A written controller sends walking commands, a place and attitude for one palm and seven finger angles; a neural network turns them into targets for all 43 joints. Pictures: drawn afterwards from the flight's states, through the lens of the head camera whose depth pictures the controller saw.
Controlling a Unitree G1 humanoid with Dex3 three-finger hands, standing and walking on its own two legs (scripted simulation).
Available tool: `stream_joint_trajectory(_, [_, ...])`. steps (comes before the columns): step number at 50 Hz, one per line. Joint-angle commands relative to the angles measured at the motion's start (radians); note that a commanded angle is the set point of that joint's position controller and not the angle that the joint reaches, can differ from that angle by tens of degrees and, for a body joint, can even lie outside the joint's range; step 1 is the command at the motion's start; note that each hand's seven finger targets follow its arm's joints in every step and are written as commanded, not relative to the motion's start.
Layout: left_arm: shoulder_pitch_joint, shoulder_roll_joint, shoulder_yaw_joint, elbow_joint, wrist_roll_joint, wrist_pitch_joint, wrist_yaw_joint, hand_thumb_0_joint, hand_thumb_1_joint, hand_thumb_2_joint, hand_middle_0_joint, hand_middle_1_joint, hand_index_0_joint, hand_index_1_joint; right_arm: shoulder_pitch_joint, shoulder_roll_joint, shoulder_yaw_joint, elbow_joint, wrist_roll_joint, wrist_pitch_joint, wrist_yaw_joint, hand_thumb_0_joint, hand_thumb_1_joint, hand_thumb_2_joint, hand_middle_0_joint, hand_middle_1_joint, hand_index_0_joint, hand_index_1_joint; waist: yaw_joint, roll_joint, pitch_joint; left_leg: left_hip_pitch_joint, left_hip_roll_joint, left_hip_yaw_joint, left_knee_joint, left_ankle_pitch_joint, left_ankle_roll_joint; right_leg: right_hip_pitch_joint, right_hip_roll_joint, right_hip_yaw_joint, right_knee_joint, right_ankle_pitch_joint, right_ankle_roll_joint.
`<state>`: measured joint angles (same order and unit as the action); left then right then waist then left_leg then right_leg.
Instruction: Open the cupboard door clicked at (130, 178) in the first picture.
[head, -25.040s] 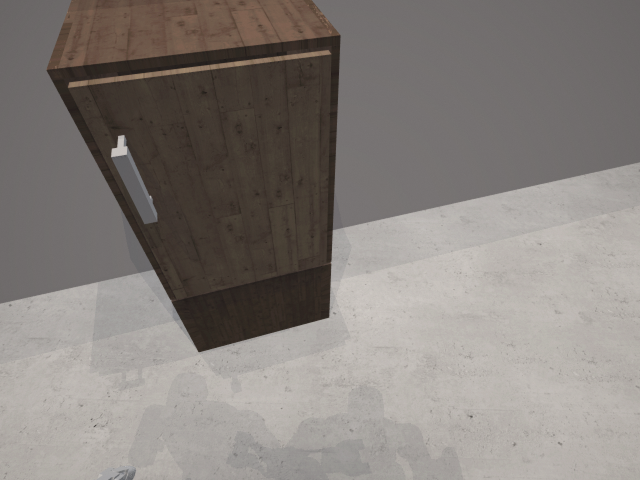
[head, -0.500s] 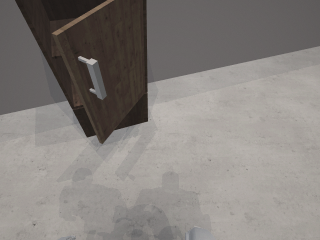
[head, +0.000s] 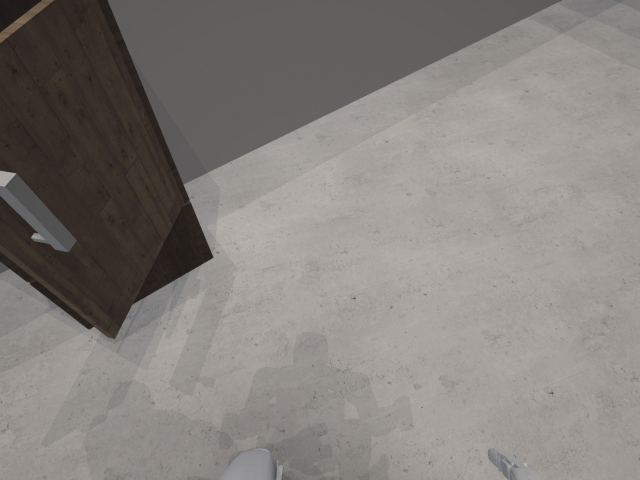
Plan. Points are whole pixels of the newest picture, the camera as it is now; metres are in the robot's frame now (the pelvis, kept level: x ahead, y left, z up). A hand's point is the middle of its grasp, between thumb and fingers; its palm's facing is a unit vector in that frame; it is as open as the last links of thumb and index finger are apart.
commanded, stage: walk to a spot facing it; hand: left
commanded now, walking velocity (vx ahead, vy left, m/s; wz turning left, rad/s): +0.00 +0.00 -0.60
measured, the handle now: (24, 213) +0.43 +0.48 +0.01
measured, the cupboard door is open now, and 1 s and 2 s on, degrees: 42 42 42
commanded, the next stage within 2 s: turn to face it in 1.78 s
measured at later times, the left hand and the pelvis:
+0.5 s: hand (230, 424) +0.20 +0.15 -0.16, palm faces -0.35 -0.91 -0.24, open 7.4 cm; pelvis +0.03 -0.01 -0.01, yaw -20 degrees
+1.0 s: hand (271, 360) +0.31 +0.11 -0.20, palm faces -0.49 -0.86 -0.17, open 7.4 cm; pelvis +0.22 -0.06 -0.02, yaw -34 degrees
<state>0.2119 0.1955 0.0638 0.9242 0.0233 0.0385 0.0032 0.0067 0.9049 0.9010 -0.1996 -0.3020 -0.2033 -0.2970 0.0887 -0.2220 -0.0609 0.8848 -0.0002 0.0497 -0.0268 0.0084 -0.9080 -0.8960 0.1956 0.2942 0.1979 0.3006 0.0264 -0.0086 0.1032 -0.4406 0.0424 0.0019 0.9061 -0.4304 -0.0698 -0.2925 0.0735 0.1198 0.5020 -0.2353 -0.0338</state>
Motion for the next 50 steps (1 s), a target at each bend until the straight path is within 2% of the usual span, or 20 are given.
stream_joint_trajectory(1, [-0.019, 0.224, 0.066, -0.079, 0.003, -0.018, 0.013, 0.0, 0.9, 0.9, -0.2, -0.3, -0.2, -0.3, 0.093, -0.069, -0.014, -0.057, 0.004, -0.035, -0.011, 0.0, -0.9, -0.9, 0.2, 0.3, 0.2, 0.3, -0.038, -0.135, -0.163, 0.131, -0.026, -0.008, -0.246, 0.06, 0.015, 0.055, -0.252, 0.302, -0.072, 0.38, -0.139])
stream_joint_trajectory(3, [-0.051, 0.172, 0.055, -0.091, -0.007, -0.01, 0.01, 0.0, 0.9, 0.9, -0.2, -0.3, -0.2, -0.3, 0.184, -0.113, -0.019, -0.03, 0.0, -0.05, -0.018, 0.0, -0.9, -0.9, 0.2, 0.3, 0.2, 0.3, -0.085, 0.003, -0.18, 0.368, 0.05, -0.074, -0.52, 0.183, 0.036, -0.132, -0.141, 0.225, 0.031, 0.153, -0.049])
stream_joint_trajectory(4, [-0.012, 0.108, 0.042, -0.11, -0.02, -0.006, -0.001, 0.0, 0.9, 0.9, -0.2, -0.3, -0.2, -0.3, 0.197, -0.217, -0.035, -0.038, -0.02, -0.061, -0.022, 0.0, -0.9, -0.9, 0.2, 0.3, 0.2, 0.3, -0.071, 0.306, -0.181, 0.464, 0.318, -0.36, -0.654, 0.179, 0.121, -0.312, 0.008, 0.061, 0.232, -0.209, 0.02])
stream_joint_trajectory(5, [-0.049, 0.132, 0.042, -0.118, -0.007, -0.007, -0.008, 0.0, 0.9, 0.9, -0.2, -0.3, -0.2, -0.3, 0.215, -0.261, -0.039, -0.046, -0.024, -0.056, -0.029, 0.0, -0.9, -0.9, 0.2, 0.3, 0.2, 0.3, -0.087, 0.322, -0.157, 0.392, 0.46, -0.458, -0.668, 0.302, 0.208, -0.332, -0.005, -0.032, 0.461, -0.387, 0.058])
stream_joint_trajectory(6, [-0.053, 0.151, 0.049, -0.121, -0.001, -0.006, -0.016, 0.0, 0.9, 0.9, -0.2, -0.3, -0.2, -0.3, 0.174, -0.24, -0.029, -0.07, -0.032, -0.052, -0.031, 0.0, -0.9, -0.9, 0.2, 0.3, 0.2, 0.3, -0.065, 0.195, -0.117, 0.274, 0.451, -0.396, -0.657, 0.336, 0.249, -0.298, -0.052, -0.015, 0.592, -0.351, 0.064])
stream_joint_trajectory(8, [-0.015, 0.146, 0.06, -0.082, 0.01, -0.001, -0.028, 0.0, 0.9, 0.9, -0.2, -0.3, -0.2, -0.3, 0.101, -0.169, -0.007, -0.087, -0.035, -0.064, -0.034, 0.0, -0.9, -0.9, 0.2, 0.3, 0.2, 0.3, -0.01, 0.194, -0.106, 0.268, 0.331, -0.211, -0.6, 0.561, 0.193, -0.307, -0.071, -0.045, 0.712, -0.242, 0.085])
stream_joint_trajectory(14, [-0.064, 0.096, 0.034, -0.094, -0.003, 0.006, -0.043, 0.0, 0.9, 0.9, -0.2, -0.3, -0.2, -0.3, 0.204, -0.147, -0.01, -0.05, -0.029, -0.062, -0.028, 0.0, -0.9, -0.9, 0.2, 0.3, 0.2, 0.3, -0.045, 0.197, -0.158, 0.442, 0.245, 0.041, -0.509, 0.8, 0.169, -0.309, -0.097, -0.145, 0.585, -0.163, 0.102])
stream_joint_trajectory(20, [-0.167, 0.087, 0.016, -0.121, 0.001, -0.012, -0.063, 0.0, 0.9, 0.9, -0.2, -0.3, -0.2, -0.3, 0.273, -0.19, -0.026, -0.01, -0.039, -0.062, -0.004, 0.0, -0.9, -0.9, 0.2, 0.3, 0.2, 0.3, -0.093, 0.228, -0.12, 0.387, 0.309, 0.052, -0.547, 0.35, 0.175, -0.15, -0.096, -0.237, 0.208, -0.23, 0.056])
stream_joint_trajectory(22, [-0.086, 0.105, 0.024, -0.096, 0.002, -0.019, -0.063, 0.0, 0.9, 0.9, -0.2, -0.3, -0.2, -0.3, 0.24, -0.199, -0.028, -0.015, -0.037, -0.061, 0.003, 0.0, -0.9, -0.9, 0.2, 0.3, 0.2, 0.3, -0.039, 0.175, -0.122, 0.277, 0.295, 0.102, -0.459, 0.213, 0.132, 0.037, -0.072, -0.263, 0.042, -0.147, 0.031])
stream_joint_trajectory(23, [0.035, 0.15, 0.035, -0.054, 0.005, -0.028, -0.056, 0.0, 0.9, 0.9, -0.2, -0.3, -0.2, -0.3, 0.21, -0.183, -0.025, -0.021, -0.028, -0.063, 0.012, 0.0, -0.9, -0.9, 0.2, 0.3, 0.2, 0.3, 0.03, 0.079, -0.162, 0.146, 0.242, 0.162, -0.295, 0.174, 0.092, 0.252, -0.081, -0.22, -0.064, -0.101, -0.005])
stream_joint_trajectory(24, [0.178, 0.274, 0.065, -0.011, 0.013, -0.042, -0.038, 0.0, 0.9, 0.9, -0.2, -0.3, -0.2, -0.3, 0.155, -0.108, -0.007, -0.061, -0.007, -0.065, 0.023, 0.0, -0.9, -0.9, 0.2, 0.3, 0.2, 0.3, 0.108, -0.255, -0.202, -0.146, 0.116, 0.275, 0.009, -0.036, 0.033, 0.49, -0.332, 0.16, -0.192, -0.227, -0.107])
stream_joint_trajectory(25, [0.241, 0.346, 0.082, 0.007, -0.007, -0.038, -0.017, 0.0, 0.9, 0.9, -0.2, -0.3, -0.2, -0.3, 0.031, -0.104, 0.004, -0.126, -0.015, -0.06, 0.024, 0.0, -0.9, -0.9, 0.2, 0.3, 0.2, 0.3, 0.15, -0.366, -0.135, -0.346, 0.037, 0.152, 0.221, -0.278, 0.012, 0.453, -0.485, 0.456, -0.276, -0.15, -0.202])
stream_joint_trajectory(26, [0.218, 0.324, 0.076, -0.005, -0.011, -0.044, -0.004, 0.0, 0.9, 0.9, -0.2, -0.3, -0.2, -0.3, 0.005, -0.132, -0.002, -0.129, -0.017, -0.059, 0.026, 0.0, -0.9, -0.9, 0.2, 0.3, 0.2, 0.3, 0.126, -0.244, -0.067, -0.405, 0.078, 0.02, 0.284, -0.17, 0.02, 0.404, -0.481, 0.413, -0.295, -0.192, -0.228])
stream_joint_trajectory(31, [0.045, 0.191, 0.04, -0.044, -0.006, -0.082, -0.004, 0.0, 0.9, 0.9, -0.2, -0.3, -0.2, -0.3, 0.08, -0.098, -0.016, -0.047, -0.026, -0.054, 0.041, 0.0, -0.9, -0.9, 0.2, 0.3, 0.2, 0.3, -0.012, -0.122, -0.028, -0.202, 0.092, 0.033, 0.17, 0.116, -0.015, 0.153, -0.299, 0.129, -0.279, 0.044, -0.155])
stream_joint_trajectory(42, [0.107, 0.197, 0.043, 0.011, 0.002, -0.1, -0.005, 0.0, 0.9, 0.9, -0.2, -0.3, -0.2, -0.3, -0.031, -0.066, -0.014, -0.098, -0.014, -0.095, 0.048, 0.0, -0.9, -0.9, 0.2, 0.3, 0.2, 0.3, -0.002, -0.126, -0.01, -0.066, 0.023, 0.055, -0.204, 0.172, 0.016, 0.191, -0.291, 0.145, -0.22, 0.238, -0.153])
stream_joint_trajectory(44, [0.058, 0.202, 0.05, 0.008, -0.005, -0.1, -0.003, 0.0, 0.9, 0.9, -0.2, -0.3, -0.2, -0.3, 0.141, -0.091, -0.02, -0.043, -0.018, -0.11, 0.033, 0.0, -0.9, -0.9, 0.2, 0.3, 0.2, 0.3, -0.092, -0.069, -0.087, 0.198, -0.024, 0.085, -0.371, 0.226, 0.032, 0.132, -0.232, 0.092, -0.073, 0.342, -0.118])
stream_joint_trajectory(45, [0.054, 0.17, 0.048, 0.005, -0.01, -0.1, -0.005, 0.0, 0.9, 0.9, -0.2, -0.3, -0.2, -0.3, 0.305, -0.151, -0.032, 0.012, -0.024, -0.117, 0.018, 0.0, -0.9, -0.9, 0.2, 0.3, 0.2, 0.3, -0.153, 0.022, -0.181, 0.458, 0.022, 0.04, -0.415, 0.238, 0.047, 0.029, -0.178, 0.058, 0.132, 0.324, -0.08])
stream_joint_trajectory(46, [0.129, 0.099, 0.04, 0.0, -0.022, -0.096, -0.015, 0.0, 0.9, 0.9, -0.2, -0.3, -0.2, -0.3, 0.455, -0.282, -0.064, 0.044, -0.048, -0.126, 0.008, 0.0, -0.9, -0.9, 0.2, 0.3, 0.2, 0.3, -0.188, 0.335, -0.334, 0.699, 0.332, -0.352, -0.468, 0.156, 0.14, -0.197, -0.023, -0.08, 0.489, -0.065, -0.015])
stream_joint_trajectory(47, [0.112, 0.084, 0.023, -0.022, -0.021, -0.101, -0.018, 0.0, 0.9, 0.9, -0.2, -0.3, -0.2, -0.3, 0.507, -0.297, -0.051, 0.049, -0.044, -0.116, -0.001, 0.0, -0.9, -0.9, 0.2, 0.3, 0.2, 0.3, -0.184, 0.385, -0.355, 0.699, 0.468, -0.587, -0.623, 0.125, 0.208, -0.322, 0.01, -0.051, 0.755, -0.334, -0.009])
stream_joint_trajectory(50, [-0.002, 0.082, 0.033, -0.01, 0.003, -0.096, -0.031, 0.0, 0.9, 0.9, -0.2, -0.3, -0.2, -0.3, 0.297, -0.137, -0.008, 0.01, -0.04, -0.123, -0.001, 0.0, -0.9, -0.9, 0.2, 0.3, 0.2, 0.3, -0.086, 0.161, -0.071, 0.338, 0.38, -0.331, -0.659, 0.244, 0.166, -0.383, -0.141, -0.04, 0.906, -0.098, -0.001])
